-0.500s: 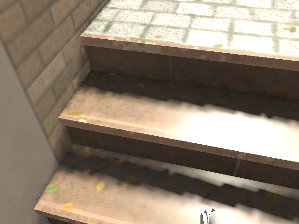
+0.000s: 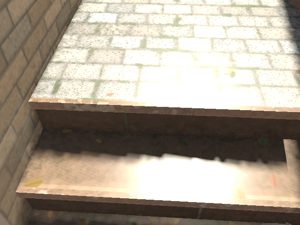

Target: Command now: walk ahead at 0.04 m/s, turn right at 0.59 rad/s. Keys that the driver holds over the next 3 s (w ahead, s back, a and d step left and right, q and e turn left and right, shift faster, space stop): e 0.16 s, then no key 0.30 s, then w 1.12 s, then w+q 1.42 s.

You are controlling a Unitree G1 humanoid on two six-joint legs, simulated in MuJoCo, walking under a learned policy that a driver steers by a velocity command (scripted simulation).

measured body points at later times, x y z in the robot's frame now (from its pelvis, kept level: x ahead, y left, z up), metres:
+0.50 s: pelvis +0.03 +0.05 +0.00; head +0.06 +0.07 +0.45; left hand +0.22 +0.27 -0.12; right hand +0.13 -0.15 -0.11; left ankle +0.03 +0.15 -0.73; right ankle +0.04 -0.10 -0.71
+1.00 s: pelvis +0.17 -0.04 +0.02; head +0.19 -0.05 +0.47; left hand +0.13 +0.21 -0.12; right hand +0.40 -0.27 -0.01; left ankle +0.26 +0.04 -0.43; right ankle +0.05 -0.11 -0.73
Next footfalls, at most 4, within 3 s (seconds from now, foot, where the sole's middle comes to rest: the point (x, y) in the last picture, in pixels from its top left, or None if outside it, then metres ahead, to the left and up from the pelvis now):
0.14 left None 0.07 0.15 -0.76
0.52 right None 0.08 -0.12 -0.76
1.10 left None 0.38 -0.01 -0.59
1.62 right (249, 168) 0.65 -0.29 -0.41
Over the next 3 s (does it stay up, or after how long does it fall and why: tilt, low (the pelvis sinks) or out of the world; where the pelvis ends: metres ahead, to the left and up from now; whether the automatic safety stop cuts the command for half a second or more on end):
stays up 1.16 -0.22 0.54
